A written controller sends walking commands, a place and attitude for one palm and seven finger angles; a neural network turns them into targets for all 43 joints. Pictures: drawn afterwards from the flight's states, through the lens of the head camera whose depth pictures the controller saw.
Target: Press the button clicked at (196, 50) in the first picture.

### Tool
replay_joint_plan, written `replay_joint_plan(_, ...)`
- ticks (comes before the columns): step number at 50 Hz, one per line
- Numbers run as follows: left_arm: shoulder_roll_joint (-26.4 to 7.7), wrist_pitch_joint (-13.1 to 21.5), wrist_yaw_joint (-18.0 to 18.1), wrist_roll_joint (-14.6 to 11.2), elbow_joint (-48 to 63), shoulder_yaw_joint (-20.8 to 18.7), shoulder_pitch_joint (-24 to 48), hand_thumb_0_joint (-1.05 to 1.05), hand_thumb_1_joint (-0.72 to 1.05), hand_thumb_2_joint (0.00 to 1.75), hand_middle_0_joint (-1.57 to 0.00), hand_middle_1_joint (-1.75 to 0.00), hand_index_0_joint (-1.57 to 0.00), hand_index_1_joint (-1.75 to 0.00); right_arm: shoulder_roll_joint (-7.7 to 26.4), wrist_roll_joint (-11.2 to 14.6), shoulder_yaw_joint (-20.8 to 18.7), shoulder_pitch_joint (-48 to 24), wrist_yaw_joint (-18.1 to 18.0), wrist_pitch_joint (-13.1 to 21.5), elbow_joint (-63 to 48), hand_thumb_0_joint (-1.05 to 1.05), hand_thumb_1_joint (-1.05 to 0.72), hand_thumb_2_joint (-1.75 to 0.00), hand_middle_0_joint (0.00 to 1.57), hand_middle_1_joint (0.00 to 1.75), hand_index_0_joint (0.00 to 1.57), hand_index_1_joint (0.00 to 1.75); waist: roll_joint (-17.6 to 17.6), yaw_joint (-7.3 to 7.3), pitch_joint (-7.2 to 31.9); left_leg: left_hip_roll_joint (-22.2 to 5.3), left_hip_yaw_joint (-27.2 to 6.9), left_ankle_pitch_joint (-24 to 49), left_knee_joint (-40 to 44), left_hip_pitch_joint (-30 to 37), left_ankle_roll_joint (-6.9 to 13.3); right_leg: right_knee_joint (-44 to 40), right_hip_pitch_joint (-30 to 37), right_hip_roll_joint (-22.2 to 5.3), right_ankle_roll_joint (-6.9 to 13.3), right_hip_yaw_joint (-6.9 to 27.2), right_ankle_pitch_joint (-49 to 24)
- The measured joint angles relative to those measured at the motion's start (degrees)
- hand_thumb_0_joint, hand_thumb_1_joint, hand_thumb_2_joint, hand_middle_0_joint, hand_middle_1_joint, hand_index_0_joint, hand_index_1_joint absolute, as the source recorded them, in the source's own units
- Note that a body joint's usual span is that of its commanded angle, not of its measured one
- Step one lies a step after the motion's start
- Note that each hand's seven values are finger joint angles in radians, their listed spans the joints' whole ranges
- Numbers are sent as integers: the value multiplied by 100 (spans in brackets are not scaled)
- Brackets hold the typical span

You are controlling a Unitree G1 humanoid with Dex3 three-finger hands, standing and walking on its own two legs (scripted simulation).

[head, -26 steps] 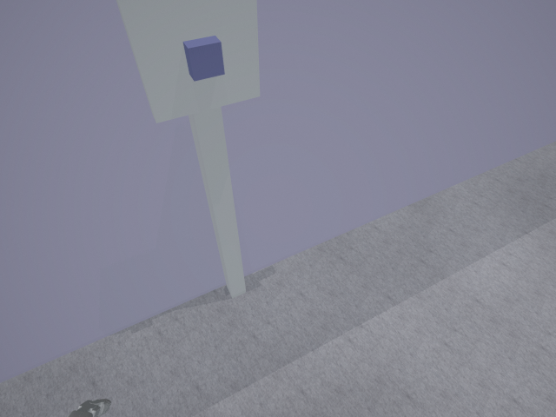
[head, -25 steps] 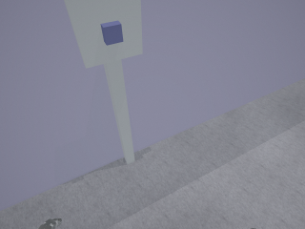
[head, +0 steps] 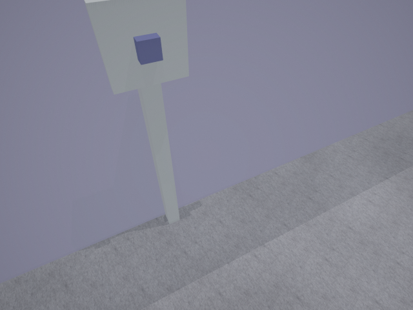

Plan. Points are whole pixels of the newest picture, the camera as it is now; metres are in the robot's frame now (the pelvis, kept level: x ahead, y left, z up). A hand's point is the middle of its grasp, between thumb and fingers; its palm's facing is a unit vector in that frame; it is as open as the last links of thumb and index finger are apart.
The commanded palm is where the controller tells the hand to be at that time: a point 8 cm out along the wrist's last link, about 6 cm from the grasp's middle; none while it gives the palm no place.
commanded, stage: stand and wait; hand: left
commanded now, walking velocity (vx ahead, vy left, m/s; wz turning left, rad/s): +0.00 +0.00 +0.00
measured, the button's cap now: (148, 48) +0.63 +0.18 +0.20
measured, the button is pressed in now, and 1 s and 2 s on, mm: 0 0 0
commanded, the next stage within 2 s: look at it before walking up in 0.34 s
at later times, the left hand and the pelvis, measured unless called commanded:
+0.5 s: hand out of the picture +0.07 +0.24 -0.15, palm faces -0.03 -0.94 -0.33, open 7.4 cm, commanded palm none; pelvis -0.02 -0.01 +0.00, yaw +0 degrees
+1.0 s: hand out of the picture +0.06 +0.24 -0.15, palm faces -0.02 -0.94 -0.33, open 7.4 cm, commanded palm none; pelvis -0.02 +0.00 +0.00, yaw +0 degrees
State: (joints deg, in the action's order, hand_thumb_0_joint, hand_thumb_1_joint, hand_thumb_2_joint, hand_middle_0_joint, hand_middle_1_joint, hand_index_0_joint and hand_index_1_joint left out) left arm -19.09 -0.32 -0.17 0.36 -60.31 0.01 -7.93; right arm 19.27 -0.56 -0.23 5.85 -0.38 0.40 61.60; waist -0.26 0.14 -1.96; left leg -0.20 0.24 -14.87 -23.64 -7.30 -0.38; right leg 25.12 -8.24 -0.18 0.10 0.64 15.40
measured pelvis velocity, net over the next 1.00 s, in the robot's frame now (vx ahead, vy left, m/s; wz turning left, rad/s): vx -0.02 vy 0.00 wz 0.00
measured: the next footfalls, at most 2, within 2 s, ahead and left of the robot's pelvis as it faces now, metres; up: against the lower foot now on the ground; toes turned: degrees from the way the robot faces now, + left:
left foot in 1.66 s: -0.01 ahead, +0.13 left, +0.00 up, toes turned -16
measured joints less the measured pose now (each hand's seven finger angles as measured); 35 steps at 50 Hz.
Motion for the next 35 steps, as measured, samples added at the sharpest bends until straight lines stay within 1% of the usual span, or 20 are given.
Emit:
replay_joint_plan(15,-27,35,-17,-6,-192,-4,28,1,90,90,-21,-30,-20,-30,25,13,19,115,21,-3,258,1,-91,-90,20,30,20,30,51,-29,-32,-64,-16,202,178,-7,-60,-179,-9,63,56,-17,-203)
replay_joint_plan(35,16,67,-22,7,-187,2,83,1,90,90,-21,-30,-20,-30,-27,14,31,62,31,39,269,1,-91,-90,20,30,20,30,8,-31,24,-84,8,274,254,-9,-70,-260,-19,83,61,7,-289)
